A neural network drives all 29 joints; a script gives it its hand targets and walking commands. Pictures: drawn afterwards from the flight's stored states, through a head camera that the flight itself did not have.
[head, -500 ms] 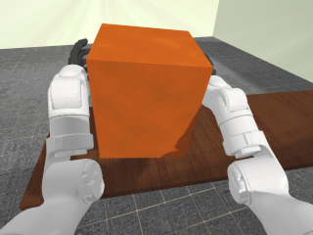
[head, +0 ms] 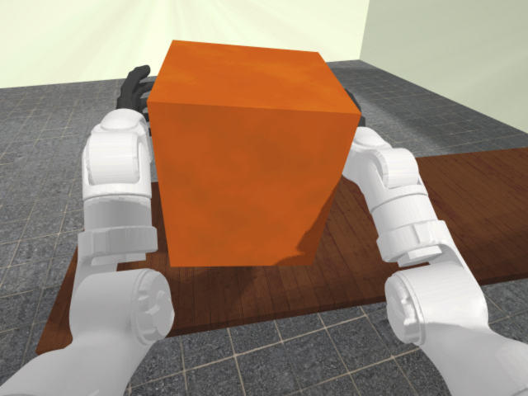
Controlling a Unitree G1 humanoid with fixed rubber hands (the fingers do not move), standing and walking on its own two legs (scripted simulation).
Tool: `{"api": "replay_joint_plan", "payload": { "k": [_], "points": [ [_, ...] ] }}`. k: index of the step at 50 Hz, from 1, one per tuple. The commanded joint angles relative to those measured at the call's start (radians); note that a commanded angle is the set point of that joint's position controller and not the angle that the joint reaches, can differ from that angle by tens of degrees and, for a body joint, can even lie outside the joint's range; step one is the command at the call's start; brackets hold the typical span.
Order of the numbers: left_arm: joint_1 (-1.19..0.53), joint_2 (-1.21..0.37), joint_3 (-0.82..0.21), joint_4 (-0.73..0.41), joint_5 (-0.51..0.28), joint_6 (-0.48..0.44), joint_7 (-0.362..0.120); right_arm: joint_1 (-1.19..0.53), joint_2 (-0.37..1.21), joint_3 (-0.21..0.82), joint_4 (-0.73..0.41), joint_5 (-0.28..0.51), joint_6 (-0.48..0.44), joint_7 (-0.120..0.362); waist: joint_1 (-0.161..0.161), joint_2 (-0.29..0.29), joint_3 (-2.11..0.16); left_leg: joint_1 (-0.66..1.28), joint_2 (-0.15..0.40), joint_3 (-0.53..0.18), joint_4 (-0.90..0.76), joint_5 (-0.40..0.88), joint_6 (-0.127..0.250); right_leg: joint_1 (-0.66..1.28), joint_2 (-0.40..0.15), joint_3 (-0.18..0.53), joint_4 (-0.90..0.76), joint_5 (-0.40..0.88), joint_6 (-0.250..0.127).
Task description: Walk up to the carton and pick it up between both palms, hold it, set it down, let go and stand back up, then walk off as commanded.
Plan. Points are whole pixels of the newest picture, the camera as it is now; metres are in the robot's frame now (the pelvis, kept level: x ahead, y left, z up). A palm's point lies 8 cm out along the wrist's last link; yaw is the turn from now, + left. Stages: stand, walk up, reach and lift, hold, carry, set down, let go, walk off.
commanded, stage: hold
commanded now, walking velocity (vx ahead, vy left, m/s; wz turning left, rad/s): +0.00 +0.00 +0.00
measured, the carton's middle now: (245, 157) +0.37 +0.00 +0.25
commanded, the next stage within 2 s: none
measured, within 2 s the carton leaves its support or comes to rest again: neither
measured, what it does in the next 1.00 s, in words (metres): stands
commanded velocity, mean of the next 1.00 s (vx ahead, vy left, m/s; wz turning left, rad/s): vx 0.00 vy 0.00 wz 0.00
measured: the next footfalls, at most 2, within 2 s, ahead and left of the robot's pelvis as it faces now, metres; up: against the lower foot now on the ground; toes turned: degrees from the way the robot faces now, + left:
none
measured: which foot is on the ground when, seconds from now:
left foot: down 0.00-1.00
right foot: down 0.00-1.00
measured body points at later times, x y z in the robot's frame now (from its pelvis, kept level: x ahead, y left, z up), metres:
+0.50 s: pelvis -0.01 +0.00 +0.00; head -0.09 +0.03 +0.44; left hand +0.38 +0.16 +0.31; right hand +0.37 -0.15 +0.28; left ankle +0.01 +0.13 -0.75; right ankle +0.02 -0.12 -0.75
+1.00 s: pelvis +0.00 +0.00 +0.00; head -0.08 +0.02 +0.44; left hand +0.39 +0.16 +0.30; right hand +0.38 -0.15 +0.28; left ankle +0.01 +0.13 -0.75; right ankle +0.02 -0.12 -0.75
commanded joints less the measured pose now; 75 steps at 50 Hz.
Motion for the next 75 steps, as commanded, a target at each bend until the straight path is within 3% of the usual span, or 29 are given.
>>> {"api": "replay_joint_plan", "payload": {
  "k": [1,4,5,11,16,20,21,22,27,28,30,31,33,34,35,38,41,44,47,51,54,58,60,63,64,67,70,73,75],
  "points": [
    [-0.571,-0.538,-0.31,-0.04,-0.127,-0.046,-0.16,-0.835,0.678,0.284,-0.278,0.144,-0.04,0.104,0.031,-0.075,-0.279,0.059,-0.078,-0.01,-0.058,0.131,0.026,0.205,0.054,-0.001,-0.049,0.196,0.039],
    [-0.532,-0.542,-0.305,-0.002,-0.149,-0.044,-0.154,-0.886,0.664,0.303,-0.383,0.151,-0.054,0.095,0.025,-0.122,-0.284,0.05,-0.081,-0.011,-0.048,0.138,0.029,0.206,0.052,0.0,-0.042,0.261,0.048],
    [-0.556,-0.557,-0.346,-0.065,-0.167,-0.048,-0.152,-0.882,0.675,0.316,-0.418,0.183,-0.052,0.089,0.019,-0.074,-0.339,0.066,-0.085,-0.007,-0.037,0.191,0.008,0.251,0.054,-0.009,-0.021,0.338,0.053],
    [-0.584,-0.573,-0.378,-0.092,-0.165,-0.043,-0.156,-0.883,0.669,0.318,-0.415,0.204,-0.046,0.075,0.0,-0.006,-0.338,0.078,-0.097,0.004,-0.03,0.247,-0.004,0.236,0.054,-0.009,-0.021,0.389,0.052],
    [-0.659,-0.63,-0.414,-0.06,-0.182,-0.048,-0.146,-0.895,0.621,0.237,-0.306,0.166,-0.052,0.105,-0.03,0.063,-0.265,0.03,-0.064,-0.017,-0.06,0.126,-0.029,0.16,0.068,-0.012,-0.044,0.128,0.011],
    [-0.703,-0.639,-0.404,-0.021,-0.172,-0.054,-0.135,-0.889,0.612,0.185,-0.202,0.136,-0.064,0.133,-0.021,0.107,-0.201,-0.011,-0.053,-0.016,-0.095,0.028,-0.032,0.122,0.061,-0.008,-0.05,0.04,-0.002],
    [-0.624,-0.656,-0.418,-0.025,-0.164,-0.049,-0.133,-0.917,0.581,0.186,-0.26,0.144,-0.083,0.134,-0.022,0.114,-0.251,-0.039,-0.042,-0.02,-0.093,0.057,-0.046,0.181,0.075,-0.015,-0.023,0.088,-0.005],
    [-0.585,-0.631,-0.402,0.058,-0.149,-0.04,-0.135,-0.869,0.556,0.172,-0.191,0.112,-0.068,0.131,-0.027,0.094,-0.176,-0.05,-0.039,-0.023,-0.111,-0.012,-0.037,0.159,0.072,-0.01,-0.04,0.041,-0.005],
    [-0.617,-0.648,-0.388,0.029,-0.152,-0.048,-0.153,-0.881,0.568,0.164,-0.158,0.092,-0.07,0.145,-0.027,0.062,-0.19,-0.036,-0.037,-0.023,-0.115,0.013,-0.033,0.167,0.066,-0.006,-0.037,0.068,-0.004],
    [-0.55,-0.607,-0.344,0.077,-0.141,-0.043,-0.154,-0.919,0.582,0.193,-0.254,0.102,-0.082,0.139,-0.003,-0.01,-0.199,-0.029,-0.047,-0.021,-0.092,0.024,-0.007,0.175,0.061,-0.001,-0.056,0.066,0.003],
    [-0.622,-0.617,-0.364,0.001,-0.171,-0.055,-0.146,-0.912,0.604,0.225,-0.271,0.113,-0.078,0.135,-0.017,-0.009,-0.221,0.015,-0.053,-0.013,-0.088,0.06,-0.005,0.155,0.061,-0.016,-0.05,0.095,0.019],
    [-0.582,-0.58,-0.33,0.048,-0.139,-0.054,-0.144,-0.938,0.63,0.246,-0.289,0.128,-0.079,0.131,0.02,-0.062,-0.244,0.021,-0.068,-0.004,-0.08,0.093,0.012,0.178,0.061,-0.017,-0.055,0.118,0.033],
    [-0.559,-0.608,-0.388,0.01,-0.196,-0.065,-0.139,-0.983,0.632,0.264,-0.415,0.135,-0.099,0.118,0.001,-0.049,-0.385,0.054,-0.075,-0.002,-0.053,0.156,0.013,0.215,0.064,-0.018,-0.042,0.201,0.031],
    [-0.555,-0.587,-0.356,0.036,-0.164,-0.058,-0.135,-0.965,0.622,0.265,-0.391,0.149,-0.091,0.116,0.002,-0.052,-0.307,0.036,-0.072,-0.019,-0.055,0.138,0.016,0.188,0.061,-0.021,-0.049,0.176,0.036],
    [-0.552,-0.563,-0.335,0.021,-0.168,-0.061,-0.138,-0.97,0.66,0.294,-0.411,0.146,-0.086,0.112,0.041,-0.093,-0.31,0.026,-0.076,-0.006,-0.057,0.123,0.03,0.208,0.063,-0.01,-0.05,0.171,0.04],
    [-0.518,-0.57,-0.331,-0.035,-0.154,-0.061,-0.136,-0.896,0.685,0.324,-0.406,0.167,-0.076,0.097,0.035,-0.107,-0.346,0.08,-0.081,-0.008,-0.04,0.219,0.03,0.237,0.065,-0.01,-0.036,0.319,0.048],
    [-0.531,-0.554,-0.334,-0.027,-0.151,-0.048,-0.144,-0.903,0.682,0.33,-0.428,0.164,-0.065,0.077,0.017,-0.086,-0.343,0.064,-0.1,0.0,-0.03,0.185,0.023,0.246,0.054,-0.008,-0.026,0.35,0.061],
    [-0.544,-0.594,-0.393,-0.118,-0.181,-0.048,-0.138,-0.891,0.678,0.35,-0.476,0.216,-0.066,0.073,0.014,-0.031,-0.411,0.112,-0.095,-0.012,-0.003,0.302,-0.002,0.276,0.067,-0.012,-0.011,0.417,0.055],
    [-0.665,-0.634,-0.431,-0.133,-0.215,-0.058,-0.131,-0.873,0.637,0.257,-0.372,0.175,-0.056,0.086,-0.04,0.037,-0.374,0.098,-0.07,-0.024,-0.04,0.201,-0.028,0.173,0.072,-0.015,-0.033,0.228,0.031],
    [-0.621,-0.633,-0.388,-0.049,-0.171,-0.043,-0.127,-0.885,0.611,0.23,-0.305,0.173,-0.052,0.101,-0.014,0.052,-0.237,0.037,-0.07,-0.024,-0.047,0.172,-0.033,0.147,0.069,-0.007,-0.042,0.158,0.017],
    [-0.608,-0.618,-0.399,-0.066,-0.136,-0.034,-0.144,-0.831,0.602,0.218,-0.231,0.174,-0.053,0.108,-0.026,0.107,-0.233,0.041,-0.073,-0.016,-0.04,0.18,-0.039,0.174,0.063,-0.006,-0.042,0.179,0.016],
    [-0.637,-0.627,-0.394,-0.034,-0.157,-0.044,-0.146,-0.87,0.624,0.195,-0.247,0.141,-0.056,0.124,-0.027,0.035,-0.22,-0.001,-0.057,-0.017,-0.082,0.062,-0.024,0.173,0.059,-0.006,-0.047,0.095,0.013],
    [-0.592,-0.641,-0.412,-0.01,-0.15,-0.033,-0.151,-0.87,0.584,0.204,-0.235,0.136,-0.062,0.122,-0.035,0.069,-0.231,-0.012,-0.055,-0.014,-0.085,0.092,-0.033,0.18,0.068,-0.014,-0.034,0.117,0.008],
    [-0.571,-0.613,-0.357,0.024,-0.136,-0.04,-0.153,-0.906,0.62,0.226,-0.271,0.138,-0.068,0.126,-0.006,-0.005,-0.215,0.013,-0.057,-0.016,-0.078,0.089,-0.005,0.172,0.06,-0.007,-0.055,0.105,0.017],
    [-0.57,-0.612,-0.36,0.04,-0.141,-0.038,-0.154,-0.922,0.6,0.23,-0.282,0.141,-0.068,0.123,0.006,0.024,-0.223,0.021,-0.066,-0.003,-0.076,0.1,-0.01,0.173,0.062,-0.007,-0.054,0.105,0.013],
    [-0.541,-0.546,-0.308,0.039,-0.132,-0.044,-0.153,-0.904,0.654,0.261,-0.295,0.131,-0.063,0.122,0.046,-0.078,-0.253,0.028,-0.071,0.0,-0.077,0.072,0.024,0.171,0.06,-0.008,-0.065,0.096,0.033],
    [-0.558,-0.572,-0.349,-0.021,-0.153,-0.05,-0.15,-0.881,0.649,0.27,-0.326,0.14,-0.063,0.104,0.005,-0.048,-0.299,0.05,-0.081,-0.002,-0.063,0.127,0.017,0.191,0.059,-0.012,-0.05,0.194,0.041],
    [-0.52,-0.564,-0.33,-0.007,-0.163,-0.053,-0.144,-0.933,0.685,0.306,-0.423,0.164,-0.069,0.095,0.035,-0.103,-0.366,0.061,-0.083,-0.008,-0.036,0.175,0.033,0.236,0.058,-0.004,-0.042,0.266,0.049],
    [-0.542,-0.575,-0.358,-0.008,-0.177,-0.05,-0.147,-0.918,0.657,0.288,-0.412,0.16,-0.066,0.086,-0.015,-0.069,-0.338,0.052,-0.084,-0.023,-0.032,0.169,0.017,0.223,0.047,-0.006,-0.032,0.31,0.052]
  ]
}}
